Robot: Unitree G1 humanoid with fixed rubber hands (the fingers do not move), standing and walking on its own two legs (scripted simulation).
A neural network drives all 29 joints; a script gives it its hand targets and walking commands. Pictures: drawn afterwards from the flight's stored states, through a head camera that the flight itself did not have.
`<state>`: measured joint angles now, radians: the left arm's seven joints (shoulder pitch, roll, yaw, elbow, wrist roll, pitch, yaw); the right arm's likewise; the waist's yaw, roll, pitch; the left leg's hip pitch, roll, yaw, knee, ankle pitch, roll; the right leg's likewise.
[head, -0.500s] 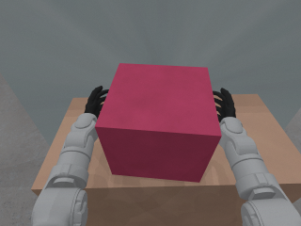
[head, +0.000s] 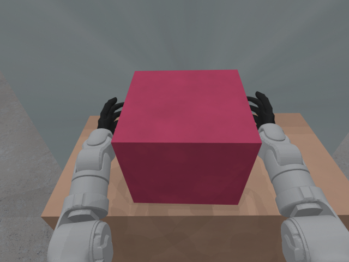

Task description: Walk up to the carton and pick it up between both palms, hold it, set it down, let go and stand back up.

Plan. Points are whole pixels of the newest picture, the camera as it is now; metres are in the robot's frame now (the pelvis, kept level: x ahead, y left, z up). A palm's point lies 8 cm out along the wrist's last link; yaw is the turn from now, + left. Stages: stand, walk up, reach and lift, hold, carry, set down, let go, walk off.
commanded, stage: reach and lift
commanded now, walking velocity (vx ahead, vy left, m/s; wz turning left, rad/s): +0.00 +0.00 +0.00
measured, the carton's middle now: (185, 136) +0.43 +0.00 +0.10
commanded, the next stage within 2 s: hold in 1.02 s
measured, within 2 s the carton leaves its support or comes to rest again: neither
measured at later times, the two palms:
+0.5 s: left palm (100, 128) +0.38 +0.19 +0.18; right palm (267, 115) +0.39 -0.18 +0.19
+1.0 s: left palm (98, 125) +0.37 +0.18 +0.20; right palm (270, 109) +0.39 -0.18 +0.21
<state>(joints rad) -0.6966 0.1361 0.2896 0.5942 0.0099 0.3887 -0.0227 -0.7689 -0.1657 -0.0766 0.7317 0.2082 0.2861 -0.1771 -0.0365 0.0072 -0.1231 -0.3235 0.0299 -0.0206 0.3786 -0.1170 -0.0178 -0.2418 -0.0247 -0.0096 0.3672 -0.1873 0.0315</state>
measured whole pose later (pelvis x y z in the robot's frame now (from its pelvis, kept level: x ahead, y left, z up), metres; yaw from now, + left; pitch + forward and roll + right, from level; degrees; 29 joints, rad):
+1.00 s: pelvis +0.00 +0.00 +0.00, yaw +0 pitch +1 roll -1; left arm -0.64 0.09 0.31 0.27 0.06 0.68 0.00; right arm -0.81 -0.21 -0.06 0.63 0.24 0.45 -0.14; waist -0.03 0.01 -0.13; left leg -0.27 0.03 -0.02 0.37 -0.12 -0.02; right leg -0.18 -0.02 -0.01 0.35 -0.18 0.03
